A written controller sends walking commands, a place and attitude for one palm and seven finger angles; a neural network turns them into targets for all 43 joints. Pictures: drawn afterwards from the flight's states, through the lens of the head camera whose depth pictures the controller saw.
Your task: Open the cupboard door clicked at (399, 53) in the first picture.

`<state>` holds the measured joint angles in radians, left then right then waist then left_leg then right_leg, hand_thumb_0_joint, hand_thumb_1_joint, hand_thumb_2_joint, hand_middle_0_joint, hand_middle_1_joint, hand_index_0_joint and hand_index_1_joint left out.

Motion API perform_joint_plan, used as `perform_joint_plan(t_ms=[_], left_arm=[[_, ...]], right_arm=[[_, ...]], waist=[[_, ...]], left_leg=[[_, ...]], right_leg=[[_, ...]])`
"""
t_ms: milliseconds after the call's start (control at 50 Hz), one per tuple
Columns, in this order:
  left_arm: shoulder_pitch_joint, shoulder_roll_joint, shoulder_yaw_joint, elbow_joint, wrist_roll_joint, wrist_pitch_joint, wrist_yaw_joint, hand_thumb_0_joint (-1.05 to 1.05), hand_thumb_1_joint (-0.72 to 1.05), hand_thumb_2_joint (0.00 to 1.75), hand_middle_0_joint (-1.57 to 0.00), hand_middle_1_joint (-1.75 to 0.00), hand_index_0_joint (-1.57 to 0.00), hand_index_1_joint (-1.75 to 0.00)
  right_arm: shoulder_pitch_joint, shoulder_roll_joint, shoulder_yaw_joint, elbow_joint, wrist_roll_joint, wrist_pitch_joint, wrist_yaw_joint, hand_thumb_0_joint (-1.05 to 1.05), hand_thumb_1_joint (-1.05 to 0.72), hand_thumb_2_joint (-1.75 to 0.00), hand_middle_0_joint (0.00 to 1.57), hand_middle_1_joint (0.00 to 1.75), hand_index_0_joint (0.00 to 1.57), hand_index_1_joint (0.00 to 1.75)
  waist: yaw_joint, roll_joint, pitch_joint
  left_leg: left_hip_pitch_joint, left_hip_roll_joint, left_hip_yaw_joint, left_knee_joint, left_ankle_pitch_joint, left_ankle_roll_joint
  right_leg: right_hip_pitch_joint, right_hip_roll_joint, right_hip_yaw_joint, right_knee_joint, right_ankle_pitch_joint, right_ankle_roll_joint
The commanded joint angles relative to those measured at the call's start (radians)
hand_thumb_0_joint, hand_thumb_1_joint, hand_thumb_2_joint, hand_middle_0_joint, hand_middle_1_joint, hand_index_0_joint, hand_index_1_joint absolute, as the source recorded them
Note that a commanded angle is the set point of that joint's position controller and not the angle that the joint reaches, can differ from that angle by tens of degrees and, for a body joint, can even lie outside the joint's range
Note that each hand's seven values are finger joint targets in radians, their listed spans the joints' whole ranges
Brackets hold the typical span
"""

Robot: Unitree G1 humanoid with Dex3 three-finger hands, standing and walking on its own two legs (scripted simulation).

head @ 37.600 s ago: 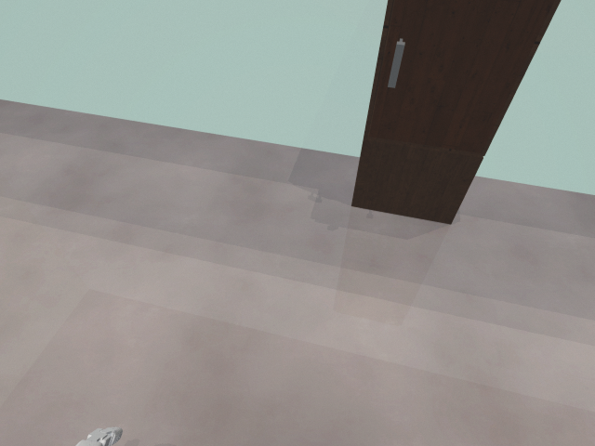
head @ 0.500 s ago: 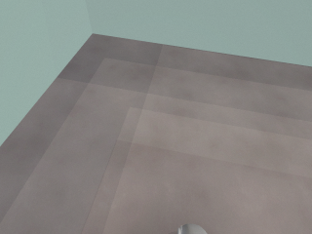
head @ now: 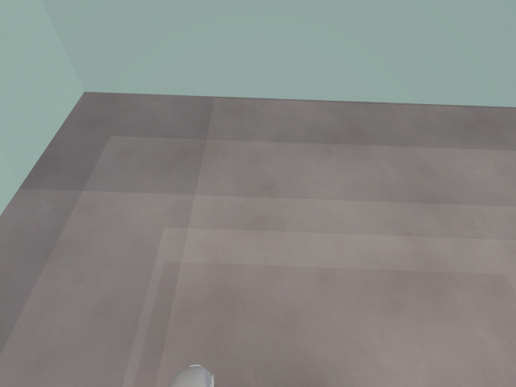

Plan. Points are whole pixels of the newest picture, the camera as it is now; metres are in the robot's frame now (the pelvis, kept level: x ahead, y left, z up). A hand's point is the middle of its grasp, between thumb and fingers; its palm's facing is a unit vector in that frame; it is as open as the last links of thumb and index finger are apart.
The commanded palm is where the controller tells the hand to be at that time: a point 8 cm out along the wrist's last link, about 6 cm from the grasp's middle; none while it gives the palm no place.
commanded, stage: turn to face it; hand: left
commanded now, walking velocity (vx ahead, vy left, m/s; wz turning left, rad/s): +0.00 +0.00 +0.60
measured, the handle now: out of the picture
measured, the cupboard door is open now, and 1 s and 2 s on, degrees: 41 41 41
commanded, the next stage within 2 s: none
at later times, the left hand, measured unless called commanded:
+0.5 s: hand out of the picture +0.15 +0.25 -0.17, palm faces +0.26 -0.94 -0.23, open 7.4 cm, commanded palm none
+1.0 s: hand out of the picture +0.06 +0.15 -0.17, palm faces +0.56 -0.79 -0.25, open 7.4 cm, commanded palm none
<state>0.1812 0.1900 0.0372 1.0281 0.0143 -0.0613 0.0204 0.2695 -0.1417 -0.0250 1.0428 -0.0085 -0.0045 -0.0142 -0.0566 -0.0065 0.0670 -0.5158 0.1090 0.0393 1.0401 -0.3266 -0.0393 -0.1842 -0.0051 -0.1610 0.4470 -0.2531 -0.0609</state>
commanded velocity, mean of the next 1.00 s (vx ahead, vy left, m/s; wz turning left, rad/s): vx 0.00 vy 0.00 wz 0.60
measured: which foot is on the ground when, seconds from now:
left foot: up 0.00-0.18, down 0.20-0.66, up 0.68-1.00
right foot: down 0.00-0.20, up 0.22-0.64, down 0.66-1.00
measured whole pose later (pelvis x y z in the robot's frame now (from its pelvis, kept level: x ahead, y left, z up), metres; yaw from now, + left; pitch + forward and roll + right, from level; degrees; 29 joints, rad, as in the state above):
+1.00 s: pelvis +0.13 -0.03 +0.00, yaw +36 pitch +1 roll +3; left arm 0.25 0.20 0.03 0.90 0.03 0.00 0.02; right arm 0.10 -0.27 -0.07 0.93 -0.01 0.09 0.03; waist 0.00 -0.03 0.12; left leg -0.41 0.03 0.07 0.83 -0.44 -0.06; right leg -0.17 -0.14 -0.23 0.54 -0.38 0.00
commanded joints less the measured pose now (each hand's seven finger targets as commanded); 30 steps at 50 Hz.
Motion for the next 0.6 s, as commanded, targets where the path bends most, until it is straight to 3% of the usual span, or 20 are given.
perform_joint_plan(t_ms=[0, 80, 120, 140, 160, 180, 200, 220, 240, 280, 320, 360, 460, 500, 560, 580], left_arm=[[0.024, 0.093, 0.021, -0.042, 0.0, -0.006, -0.002, 0.0, 0.9, 0.9, -0.2, -0.3, -0.2, -0.3], [0.056, 0.129, 0.037, -0.037, 0.007, 0.013, 0.004, 0.0, 0.9, 0.9, -0.2, -0.3, -0.2, -0.3], [0.044, 0.152, 0.047, -0.054, 0.003, 0.021, 0.006, 0.0, 0.9, 0.9, -0.2, -0.3, -0.2, -0.3], [0.046, 0.159, 0.049, -0.062, -0.001, 0.026, 0.005, 0.0, 0.9, 0.9, -0.2, -0.3, -0.2, -0.3], [0.069, 0.127, 0.048, -0.085, -0.012, 0.035, 0.003, 0.0, 0.9, 0.9, -0.2, -0.3, -0.2, -0.3], [0.049, 0.084, 0.03, -0.124, -0.02, 0.041, -0.001, 0.0, 0.9, 0.9, -0.2, -0.3, -0.2, -0.3], [0.013, 0.117, 0.034, -0.146, -0.006, 0.054, 0.006, 0.0, 0.9, 0.9, -0.2, -0.3, -0.2, -0.3], [-0.036, 0.104, 0.037, -0.152, 0.0, 0.058, 0.006, 0.0, 0.9, 0.9, -0.2, -0.3, -0.2, -0.3], [-0.051, 0.1, 0.045, -0.147, 0.004, 0.061, 0.002, 0.0, 0.9, 0.9, -0.2, -0.3, -0.2, -0.3], [-0.023, 0.1, 0.048, -0.129, 0.009, 0.069, -0.009, 0.0, 0.9, 0.9, -0.2, -0.3, -0.2, -0.3], [0.01, 0.087, 0.047, -0.123, 0.006, 0.075, -0.01, 0.0, 0.9, 0.9, -0.2, -0.3, -0.2, -0.3], [0.003, 0.082, 0.046, -0.132, 0.004, 0.08, -0.008, 0.0, 0.9, 0.9, -0.2, -0.3, -0.2, -0.3], [-0.06, 0.09, 0.044, -0.183, 0.003, 0.082, -0.005, 0.0, 0.9, 0.9, -0.2, -0.3, -0.2, -0.3], [-0.069, 0.098, 0.043, -0.197, 0.003, 0.082, -0.005, 0.0, 0.9, 0.9, -0.2, -0.3, -0.2, -0.3], [-0.027, 0.106, 0.044, -0.198, -0.003, 0.077, 0.0, 0.0, 0.9, 0.9, -0.2, -0.3, -0.2, -0.3], [0.011, 0.115, 0.046, -0.192, -0.003, 0.073, 0.0, 0.0, 0.9, 0.9, -0.2, -0.3, -0.2, -0.3]], right_arm=[[0.088, -0.042, -0.016, -0.011, 0.001, 0.015, 0.013, 0.0, -0.9, -0.9, 0.2, 0.3, 0.2, 0.3], [-0.036, -0.067, -0.023, -0.068, -0.005, 0.012, 0.023, 0.0, -0.9, -0.9, 0.2, 0.3, 0.2, 0.3], [0.01, -0.1, -0.031, -0.068, -0.012, 0.012, 0.026, 0.0, -0.9, -0.9, 0.2, 0.3, 0.2, 0.3], [0.078, -0.138, -0.041, -0.057, -0.018, 0.009, 0.026, 0.0, -0.9, -0.9, 0.2, 0.3, 0.2, 0.3], [0.147, -0.221, -0.059, -0.057, -0.028, 0.001, 0.021, 0.0, -0.9, -0.9, 0.2, 0.3, 0.2, 0.3], [0.184, -0.306, -0.073, -0.062, -0.023, 0.001, 0.011, 0.0, -0.9, -0.9, 0.2, 0.3, 0.2, 0.3], [0.168, -0.307, -0.072, -0.061, -0.016, 0.01, 0.003, 0.0, -0.9, -0.9, 0.2, 0.3, 0.2, 0.3], [0.108, -0.293, -0.074, -0.083, -0.017, 0.007, -0.005, 0.0, -0.9, -0.9, 0.2, 0.3, 0.2, 0.3], [0.051, -0.277, -0.071, -0.111, -0.018, 0.006, -0.01, 0.0, -0.9, -0.9, 0.2, 0.3, 0.2, 0.3], [-0.025, -0.243, -0.058, -0.133, -0.016, -0.002, -0.014, 0.0, -0.9, -0.9, 0.2, 0.3, 0.2, 0.3], [-0.037, -0.245, -0.061, -0.146, -0.017, -0.008, -0.013, 0.0, -0.9, -0.9, 0.2, 0.3, 0.2, 0.3], [-0.029, -0.26, -0.067, -0.149, -0.015, -0.008, -0.01, 0.0, -0.9, -0.9, 0.2, 0.3, 0.2, 0.3], [-0.017, -0.277, -0.086, -0.158, -0.018, 0.008, 0.001, 0.0, -0.9, -0.9, 0.2, 0.3, 0.2, 0.3], [-0.027, -0.279, -0.092, -0.163, -0.019, 0.015, 0.003, 0.0, -0.9, -0.9, 0.2, 0.3, 0.2, 0.3], [-0.065, -0.286, -0.1, -0.183, -0.019, 0.026, 0.005, 0.0, -0.9, -0.9, 0.2, 0.3, 0.2, 0.3], [-0.089, -0.285, -0.104, -0.19, -0.016, 0.03, 0.006, 0.0, -0.9, -0.9, 0.2, 0.3, 0.2, 0.3]], waist=[[0.007, -0.127, -0.025], [0.045, -0.132, -0.011], [0.011, -0.08, -0.039], [-0.021, -0.01, -0.091], [-0.04, 0.214, -0.161], [-0.045, 0.423, -0.209], [-0.039, 0.247, -0.248], [-0.024, 0.194, -0.179], [-0.002, 0.198, -0.142], [0.04, 0.148, -0.11], [0.052, 0.095, -0.147], [0.044, 0.095, -0.182], [0.019, 0.128, -0.172], [0.017, 0.178, -0.166], [0.034, 0.2, -0.165], [0.053, 0.187, -0.162]], left_leg=[[0.066, -0.003, 0.045, -0.128, 0.065, -0.014], [0.058, -0.017, 0.073, -0.279, 0.031, -0.001], [0.164, -0.05, 0.086, -0.395, 0.104, 0.016], [0.29, -0.057, 0.067, -0.47, 0.26, 0.033], [0.419, 0.107, -0.182, -0.561, 0.578, 0.128], [0.488, 0.33, -0.492, -0.616, 0.963, 0.281], [0.457, 0.346, -0.477, -0.646, 0.734, 0.314], [0.371, 0.3, -0.463, -0.698, 0.495, 0.283], [0.295, 0.261, -0.452, -0.718, 0.352, 0.254], [0.251, 0.183, -0.334, -0.728, 0.309, 0.205], [0.272, 0.141, -0.275, -0.71, 0.368, 0.195], [0.318, 0.135, -0.277, -0.7, 0.397, 0.203], [0.327, 0.119, -0.334, -0.697, 0.328, 0.209], [0.315, 0.104, -0.353, -0.688, 0.323, 0.203], [0.253, 0.086, -0.391, -0.66, 0.335, 0.193], [0.219, 0.066, -0.385, -0.639, 0.314, 0.179]], right_leg=[[-0.04, -0.268, 0.025, -0.143, 0.557, -0.065], [0.051, -0.323, 0.029, -0.048, 0.587, -0.054], [0.048, -0.311, -0.009, 0.077, 0.571, -0.019], [0.01, -0.284, -0.035, 0.228, 0.513, 0.016], [-0.136, -0.174, -0.072, 0.452, 0.195, 0.087], [-0.315, -0.051, 0.004, 0.721, -0.452, 0.129], [-0.319, -0.058, 0.144, 0.811, -0.437, 0.106], [-0.369, -0.079, 0.154, 0.828, -0.36, 0.112], [-0.392, -0.087, 0.17, 0.837, -0.295, 0.12], [-0.38, -0.093, 0.182, 0.802, -0.167, 0.132], [-0.352, -0.076, 0.172, 0.727, -0.139, 0.139], [-0.344, -0.066, 0.167, 0.652, -0.145, 0.145], [-0.319, -0.038, 0.159, 0.498, -0.174, 0.15], [-0.287, -0.023, 0.155, 0.429, -0.188, 0.145], [-0.162, 0.009, 0.144, 0.269, -0.179, 0.13], [-0.097, 0.019, 0.138, 0.188, -0.126, 0.127]])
